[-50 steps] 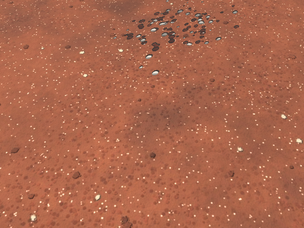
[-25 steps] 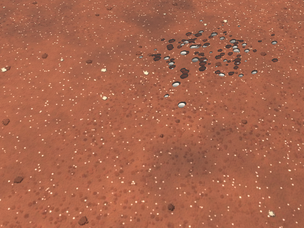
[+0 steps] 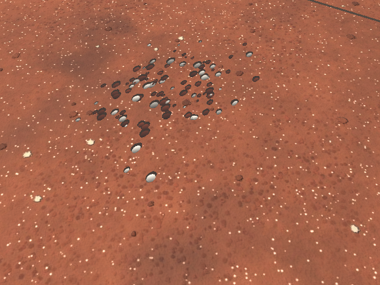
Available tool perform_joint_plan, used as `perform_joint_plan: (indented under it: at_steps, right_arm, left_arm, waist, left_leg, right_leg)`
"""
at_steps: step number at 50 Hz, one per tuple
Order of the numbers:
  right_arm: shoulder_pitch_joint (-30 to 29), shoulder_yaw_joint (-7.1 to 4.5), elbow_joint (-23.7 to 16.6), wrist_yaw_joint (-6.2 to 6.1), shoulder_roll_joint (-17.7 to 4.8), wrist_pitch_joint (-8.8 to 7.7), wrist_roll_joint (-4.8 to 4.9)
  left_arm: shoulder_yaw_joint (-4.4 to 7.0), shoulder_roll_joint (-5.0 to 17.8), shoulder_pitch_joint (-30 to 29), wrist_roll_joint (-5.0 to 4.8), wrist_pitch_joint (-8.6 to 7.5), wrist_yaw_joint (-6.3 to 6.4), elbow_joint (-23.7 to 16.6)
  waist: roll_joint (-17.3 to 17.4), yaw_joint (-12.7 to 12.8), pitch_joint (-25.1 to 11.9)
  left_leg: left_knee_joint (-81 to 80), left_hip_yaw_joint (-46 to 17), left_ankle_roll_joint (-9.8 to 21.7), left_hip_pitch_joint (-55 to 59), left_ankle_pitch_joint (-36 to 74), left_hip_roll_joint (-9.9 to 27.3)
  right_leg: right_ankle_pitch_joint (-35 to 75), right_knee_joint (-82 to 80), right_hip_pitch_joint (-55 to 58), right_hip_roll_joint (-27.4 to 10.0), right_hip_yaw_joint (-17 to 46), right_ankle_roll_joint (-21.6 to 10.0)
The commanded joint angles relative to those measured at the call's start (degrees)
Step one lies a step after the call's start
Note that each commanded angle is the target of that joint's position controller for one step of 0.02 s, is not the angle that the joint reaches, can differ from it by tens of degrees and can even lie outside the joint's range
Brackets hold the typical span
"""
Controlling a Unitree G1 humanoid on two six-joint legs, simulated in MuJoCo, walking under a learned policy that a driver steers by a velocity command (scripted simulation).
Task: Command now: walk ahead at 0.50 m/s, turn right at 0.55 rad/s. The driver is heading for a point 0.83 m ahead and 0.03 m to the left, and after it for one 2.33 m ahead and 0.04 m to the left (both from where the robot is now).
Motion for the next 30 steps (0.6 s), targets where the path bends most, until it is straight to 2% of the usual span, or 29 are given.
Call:
perform_joint_plan:
  at_steps: [1, 3, 6, 10, 13, 15, 16, 17, 18, 19, 20, 21, 22, 23, 24, 25, 27, 30]
  right_arm:
    - [4.2, -1.02, -2.9, 0.42, -4.7, 1.73, -1.16]
    - [0.4, -0.92, -4.5, 0.65, -4.5, 2.37, -1.03]
    - [-7.3, -0.81, -7.2, 0.79, -4.9, 2.50, -0.78]
    - [-14.8, -0.25, -9.8, 1.23, -4.9, 2.08, -0.32]
    - [-18.6, 0.12, -11.7, 1.41, -5.4, 1.37, 0.10]
    - [-16.8, 0.05, -11.7, 1.44, -6.2, 0.80, 0.23]
    - [-13.5, -0.20, -10.8, 1.31, -6.8, 0.52, 0.26]
    - [-8.5, -0.77, -9.1, 0.93, -8.0, 0.21, 0.24]
    - [-0.8, -1.43, -6.7, 0.36, -9.1, -0.39, 0.06]
    - [7.8, -2.21, -5.3, -0.46, -11.8, -0.96, -0.78]
    - [13.0, -3.71, -4.8, -0.84, -17.9, -0.67, -1.96]
    - [11.4, -3.89, -3.5, -0.10, -16.1, 0.25, -0.17]
    - [5.5, -3.01, -4.6, 0.24, -11.5, 0.53, 0.70]
    - [2.2, -2.21, -4.9, 0.65, -8.1, 0.47, 0.97]
    - [1.3, -1.73, -4.4, 0.75, -6.9, 0.35, 0.79]
    - [2.0, -1.44, -3.5, 0.73, -6.3, 0.11, 1.11]
    - [4.4, -1.60, -1.8, 0.97, -6.9, -0.54, 1.46]
    - [7.1, -2.32, -0.3, 0.70, -8.7, -0.48, 1.79]
  left_arm:
    - [1.25, 6.3, 2.5, -0.62, -2.05, 0.28, -2.5]
    - [1.55, 7.8, 4.5, -0.53, -2.38, 0.27, -2.3]
    - [1.56, 7.9, 8.3, -0.56, -2.15, 0.29, -1.9]
    - [1.65, 8.4, 12.3, -0.27, -1.92, 0.63, -1.7]
    - [1.69, 8.9, 13.8, 0.38, -1.79, 1.04, -1.9]
    - [1.67, 9.4, 12.4, 0.57, -1.98, 1.52, -2.3]
    - [1.62, 9.6, 10.9, 0.59, -2.15, 1.62, -2.6]
    - [1.61, 10.0, 9.8, 0.62, -2.44, 1.51, -2.7]
    - [1.43, 9.9, 9.4, 0.46, -2.72, 1.16, -2.3]
    - [0.69, 7.7, 9.9, 0.32, -3.17, 0.74, -2.8]
    - [-0.36, 2.4, 17.3, -1.50, -3.26, 0.49, -3.6]
    - [-0.16, 5.6, 18.6, 0.02, -3.09, 0.58, -2.6]
    - [-0.04, 6.6, 13.5, 1.09, -2.75, 0.45, -2.9]
    - [-0.34, 6.5, 8.0, 1.77, -2.88, -0.03, -4.1]
    - [-0.48, 5.9, 5.5, 2.03, -2.80, -0.37, -5.0]
    - [-0.65, 5.6, 5.0, 2.71, -2.37, -0.61, -5.5]
    - [-1.29, 4.2, 5.6, 3.00, -1.77, -0.94, -5.6]
    - [-2.21, 3.1, 0.3, 2.61, -1.49, -1.05, -7.6]
  waist:
    - [-0.1, -1.9, -3.5]
    - [-1.3, -1.0, -2.5]
    - [-3.0, 1.8, -1.1]
    - [-4.2, 4.9, -1.3]
    - [-4.7, 6.0, -1.1]
    - [-5.3, 4.5, -1.3]
    - [-5.6, 2.9, -1.8]
    - [-5.6, 0.8, -3.6]
    - [-3.2, -3.0, -7.3]
    - [0.0, -6.4, -13.7]
    - [12.4, -4.0, -21.1]
    - [13.1, -2.7, -19.8]
    - [5.6, -1.1, -9.7]
    - [1.1, -1.1, -5.4]
    - [1.7, -0.1, -3.4]
    - [3.4, 0.8, -2.7]
    - [4.9, 1.6, -4.2]
    - [4.4, 1.1, -2.8]
  left_leg:
    - [-4.4, -0.9, -1.9, -6.7, 2.0, 1.8]
    - [-9.2, 0.1, -3.0, -8.8, 5.8, 1.8]
    - [-17.8, 0.3, -3.8, -13.0, 12.4, 1.4]
    - [-27.2, -0.1, -3.5, -14.3, 17.3, -0.7]
    - [-32.5, -0.2, -2.5, -13.0, 16.5, -2.5]
    - [-36.8, -0.5, -0.9, -7.6, 15.5, -3.1]
    - [-38.9, -0.2, 0.3, -1.8, 14.1, -3.9]
    - [-40.0, 0.6, 1.5, 5.4, 11.8, -5.5]
    - [-43.6, 1.3, 3.0, 14.9, 12.5, -6.1]
    - [-44.3, -6.2, 5.6, 26.8, 6.6, 1.5]
    - [-47.2, -32.5, 13.1, 41.8, 0.9, 16.9]
    - [-54.3, -47.3, 16.2, 39.7, -3.8, 18.6]
    - [-55.0, -39.5, 15.7, 31.5, -8.3, 16.2]
    - [-55.7, -31.5, 14.5, 25.1, -4.1, 12.9]
    - [-56.6, -25.9, 13.1, 21.5, 2.6, 9.8]
    - [-57.0, -22.4, 12.3, 18.8, 9.3, 7.4]
    - [-56.9, -18.9, 13.0, 17.7, 20.5, 5.4]
    - [-59.2, -16.6, 14.4, 15.5, 20.1, 4.4]
  right_leg:
    - [20.1, -13.9, 5.8, -15.0, 17.7, -8.8]
    - [20.1, -14.8, 5.1, -13.7, 16.9, -8.0]
    - [18.9, -14.8, 7.6, -12.7, 17.9, -6.1]
    - [20.9, -12.4, 13.2, -12.8, 19.8, -5.1]
    - [25.2, -9.4, 16.3, -14.0, 22.1, -4.9]
    - [27.1, -8.0, 16.6, -15.1, 22.8, -3.5]
    - [29.6, -6.7, 15.1, -15.3, 22.5, -2.4]
    - [36.2, -2.6, 14.2, -14.7, 21.9, -1.3]
    - [39.1, 6.7, 13.3, -12.0, 19.3, -0.2]
    - [29.0, 19.8, 7.5, -9.1, 16.3, 0.9]
    - [-2.6, 39.2, -8.5, -0.3, 10.1, 3.8]
    - [-18.4, 45.5, -16.7, 0.7, 10.5, 3.5]
    - [-13.3, 47.6, -19.8, -3.1, 10.9, 3.3]
    - [-9.2, 44.5, -19.5, -5.6, 9.5, 3.5]
    - [-7.6, 41.0, -18.7, -7.7, 8.2, 3.9]
    - [-7.1, 38.2, -16.9, -8.9, 7.4, 4.8]
    - [-7.0, 35.4, -14.6, -9.1, 5.6, 6.3]
    - [-4.8, 27.9, -16.3, -10.2, 3.8, 8.5]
